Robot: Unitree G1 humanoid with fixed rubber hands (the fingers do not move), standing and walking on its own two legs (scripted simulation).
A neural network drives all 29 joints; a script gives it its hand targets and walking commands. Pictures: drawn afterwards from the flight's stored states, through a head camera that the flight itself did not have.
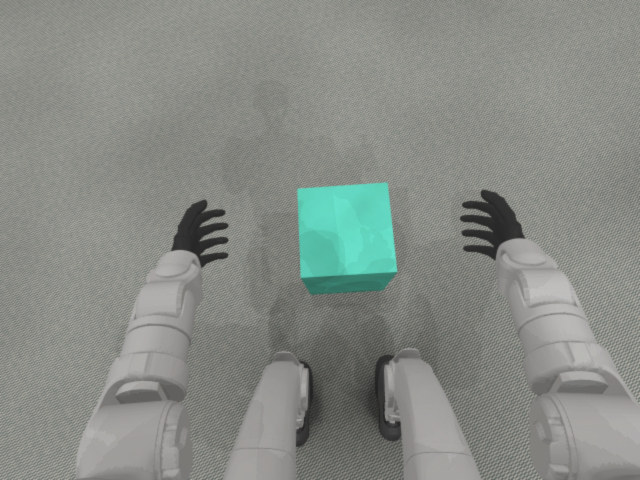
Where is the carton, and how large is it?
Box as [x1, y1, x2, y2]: [297, 182, 396, 294]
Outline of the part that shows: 387,182 297,189 300,272 301,278 311,294 382,290 396,272 396,264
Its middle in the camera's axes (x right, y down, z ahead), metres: +0.06 +0.02 +0.98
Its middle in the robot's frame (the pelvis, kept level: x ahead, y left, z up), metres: +0.49 +0.00 -0.54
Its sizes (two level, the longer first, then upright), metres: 0.204 0.204 0.288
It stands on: the floor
